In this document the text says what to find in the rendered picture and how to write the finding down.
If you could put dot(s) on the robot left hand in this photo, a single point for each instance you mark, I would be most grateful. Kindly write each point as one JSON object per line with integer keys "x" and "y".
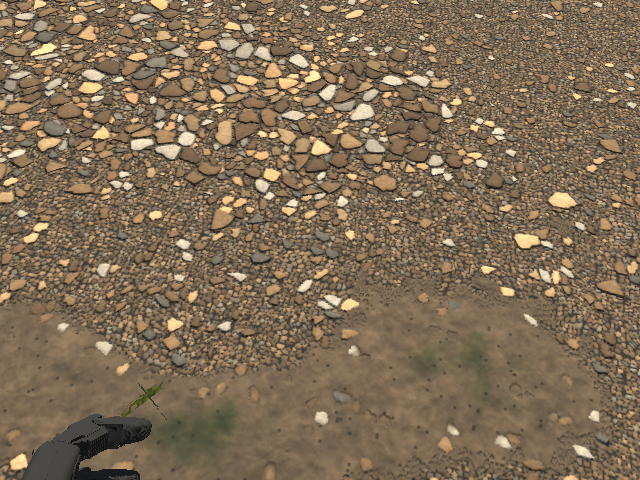
{"x": 60, "y": 458}

